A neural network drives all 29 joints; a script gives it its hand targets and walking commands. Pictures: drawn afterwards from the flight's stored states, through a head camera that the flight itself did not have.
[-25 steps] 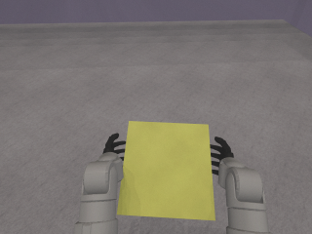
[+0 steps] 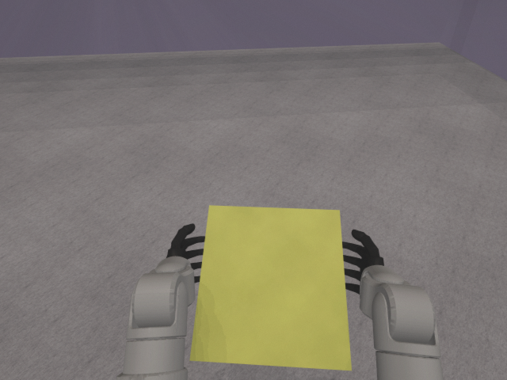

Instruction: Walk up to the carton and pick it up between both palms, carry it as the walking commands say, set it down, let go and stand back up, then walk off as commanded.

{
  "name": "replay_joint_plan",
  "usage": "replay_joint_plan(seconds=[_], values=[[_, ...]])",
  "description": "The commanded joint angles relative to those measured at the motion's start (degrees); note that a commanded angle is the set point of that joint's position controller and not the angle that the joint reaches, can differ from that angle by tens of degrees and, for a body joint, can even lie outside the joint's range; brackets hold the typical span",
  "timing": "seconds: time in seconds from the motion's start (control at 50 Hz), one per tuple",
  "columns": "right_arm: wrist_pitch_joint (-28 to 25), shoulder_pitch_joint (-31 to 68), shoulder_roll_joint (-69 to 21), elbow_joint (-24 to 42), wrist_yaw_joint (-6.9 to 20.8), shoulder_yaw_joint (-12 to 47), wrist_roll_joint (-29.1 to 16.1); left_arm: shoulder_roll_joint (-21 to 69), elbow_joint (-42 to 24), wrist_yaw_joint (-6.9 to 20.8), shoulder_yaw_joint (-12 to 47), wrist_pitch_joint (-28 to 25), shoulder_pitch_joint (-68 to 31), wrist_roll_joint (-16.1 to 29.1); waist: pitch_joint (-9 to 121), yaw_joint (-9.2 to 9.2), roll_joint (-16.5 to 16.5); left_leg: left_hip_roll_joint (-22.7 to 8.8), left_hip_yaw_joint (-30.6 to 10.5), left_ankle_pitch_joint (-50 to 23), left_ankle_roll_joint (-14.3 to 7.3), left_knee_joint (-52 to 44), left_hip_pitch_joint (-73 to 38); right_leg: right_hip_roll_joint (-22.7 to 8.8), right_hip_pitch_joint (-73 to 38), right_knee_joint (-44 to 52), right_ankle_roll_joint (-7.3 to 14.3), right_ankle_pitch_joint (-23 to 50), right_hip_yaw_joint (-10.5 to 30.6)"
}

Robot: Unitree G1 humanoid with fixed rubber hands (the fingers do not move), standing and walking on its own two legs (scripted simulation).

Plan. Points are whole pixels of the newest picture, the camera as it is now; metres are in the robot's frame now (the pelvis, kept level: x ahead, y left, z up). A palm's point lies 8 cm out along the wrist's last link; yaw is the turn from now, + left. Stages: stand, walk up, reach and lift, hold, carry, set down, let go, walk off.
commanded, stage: carry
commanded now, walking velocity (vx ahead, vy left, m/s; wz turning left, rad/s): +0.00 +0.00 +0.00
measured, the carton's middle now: (270, 289) +0.30 +0.00 -0.02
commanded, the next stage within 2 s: hold in 0.78 s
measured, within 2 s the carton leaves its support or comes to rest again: neither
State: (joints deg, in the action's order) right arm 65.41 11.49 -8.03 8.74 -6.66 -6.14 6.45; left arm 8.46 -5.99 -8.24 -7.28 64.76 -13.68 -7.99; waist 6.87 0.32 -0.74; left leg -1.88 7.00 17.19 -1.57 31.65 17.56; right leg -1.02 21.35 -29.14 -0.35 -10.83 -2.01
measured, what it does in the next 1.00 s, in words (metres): stands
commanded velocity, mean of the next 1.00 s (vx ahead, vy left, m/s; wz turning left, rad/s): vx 0.00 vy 0.00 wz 0.00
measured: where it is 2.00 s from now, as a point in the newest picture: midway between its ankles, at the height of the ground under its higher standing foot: outside the picture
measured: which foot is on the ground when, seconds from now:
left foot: down 0.00-1.00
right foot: down 0.00-1.00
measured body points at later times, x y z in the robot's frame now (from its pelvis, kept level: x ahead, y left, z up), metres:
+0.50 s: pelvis -0.01 +0.00 +0.00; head -0.02 +0.00 +0.45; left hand +0.28 +0.15 +0.05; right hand +0.28 -0.15 +0.06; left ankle -0.01 +0.10 -0.73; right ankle +0.04 -0.12 -0.73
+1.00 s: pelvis +0.00 -0.01 +0.01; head -0.04 -0.01 +0.46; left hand +0.26 +0.15 +0.02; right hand +0.28 -0.14 +0.03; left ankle -0.01 +0.10 -0.73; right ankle +0.05 -0.14 -0.73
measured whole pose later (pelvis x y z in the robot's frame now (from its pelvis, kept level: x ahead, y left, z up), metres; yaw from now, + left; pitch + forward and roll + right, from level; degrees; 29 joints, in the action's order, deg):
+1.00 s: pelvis +0.00 -0.01 +0.01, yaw +4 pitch -3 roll -1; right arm 45.1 6.8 -7.4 -7.3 -1.9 -7.4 12.3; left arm 7.6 12.3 -4.4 -5.6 43.5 -8.1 -10.2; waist 2.3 -0.5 0.2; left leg 1.1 -3.0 14.2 -0.7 26.7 8.9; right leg 1.4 10.9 -23.6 -0.8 -9.4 3.8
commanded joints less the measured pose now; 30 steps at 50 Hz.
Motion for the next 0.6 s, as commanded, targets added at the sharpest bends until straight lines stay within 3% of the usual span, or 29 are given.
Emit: replay_joint_plan(seconds=[0.0,0.04,0.06,0.08,0.1,0.22,0.24,0.26,0.28,0.3,0.38,0.52,0.58], values=[[-3.79,30.3,-54.4,3.51,15.2,33.58,-19.03,54.23,-3.83,16.58,33.85,-3.28,-28.34,20.29,16.21,0.15,0.45,-7.09,-5.02,-8.31,0.2,-5.07,-5.4,-6.26,-7.62,2.77,2.38,9.99,4.02],[-5.11,30.31,-53.38,1.18,15.14,31.78,-17.36,53.3,-1.06,16.67,32.24,-4.53,-28.03,18.85,15.5,0.15,0.32,-7.05,-5.16,-7.2,0.12,-5.55,-4.92,-6.14,-7.12,3.01,2.35,8.75,4.09],[-5.52,31.35,-53.87,4.16,15.08,33.32,-18.5,53.73,-3.91,16.69,33.83,-4.91,-28.97,20.07,15.27,0.15,0.27,-6.99,-5.24,-6.46,0.13,-5.81,-4.72,-6.08,-6.88,3.19,2.38,7.86,4.15],[-6.81,30.15,-52.47,-2.11,15.05,29.54,-15.33,52.25,2.08,16.71,30.09,-6.21,-28.04,17.04,15.15,0.16,0.31,-6.94,-5.32,-6.09,0.09,-5.88,-4.63,-5.94,-6.78,3.3,2.39,7.31,4.1],[-7.56,31.23,-52.97,0.97,15.03,31.15,-16.55,52.64,-0.97,16.69,31.7,-6.96,-28.99,18.26,14.96,0.16,0.56,-6.97,-5.48,-5.78,0.09,-6.12,-4.46,-5.91,-6.7,3.27,2.39,6.89,4.08],[-10.25,32.9,-53.65,4.04,14.46,32.8,-17.63,52.72,-4.19,16.12,32.8,-9.66,-29.62,18.74,15.71,0.1,0.54,-6.67,-5.9,-4.71,0.05,-6.05,-3.95,-5.76,-7.09,3.47,2.43,5.7,4.06],[-10.81,31.54,-52.68,0.29,14.4,30.64,-15.82,51.55,-0.96,15.98,30.78,-10.28,-28.73,16.91,16.16,0.09,0.46,-6.64,-5.92,-4.86,0.01,-5.9,-4.04,-5.76,-7.23,3.39,2.43,5.79,4.01],[-10.29,32.62,-53.78,6.56,14.26,34.29,-18.72,52.73,-6.82,15.8,34.31,-9.74,-29.18,19.66,16.87,0.1,0.43,-6.65,-5.92,-5.52,-0.02,-5.58,-4.36,-5.82,-7.44,3.22,2.56,6.44,4.08],[-10.45,30.79,-52.66,2.21,14.13,31.96,-16.66,51.5,-2.69,15.69,31.9,-9.91,-27.56,17.6,17.6,0.11,0.18,-6.67,-5.85,-6.49,-0.14,-5.1,-4.63,-5.83,-7.8,3.12,2.57,7.39,3.97],[-10.35,30.98,-52.95,5.52,14.11,33.89,-18.1,51.77,-5.89,15.62,33.79,-9.77,-27.62,18.95,18.05,0.1,0.31,-6.66,-5.75,-7.58,-0.12,-4.66,-5.09,-6.0,-7.93,2.89,2.64,8.6,4.07],[-9.13,29.16,-52.41,5.96,13.98,34.56,-18.48,51.25,-6.68,15.32,34.52,-8.63,-25.94,19.21,19.35,0.1,0.27,-6.73,-5.4,-9.89,-0.16,-3.67,-5.98,-6.24,-8.23,2.29,2.91,11.25,4.04],[-12.39,28.39,-49.35,-2.03,14.45,29.21,-13.8,48.58,1.91,15.57,29.38,-11.8,-24.99,14.6,16.34,0.16,1.13,-7.22,-5.49,-9.27,-0.17,-4.73,-4.62,-5.75,-6.61,2.01,2.88,8.73,3.61],[-14.92,29.32,-49.15,-3.08,14.47,28.22,-12.93,48.33,2.49,15.55,28.59,-14.35,-26.29,13.91,14.53,0.12,1.46,-7.23,-5.72,-7.13,-0.1,-5.57,-3.46,-5.44,-5.96,2.12,2.67,6.18,3.33]])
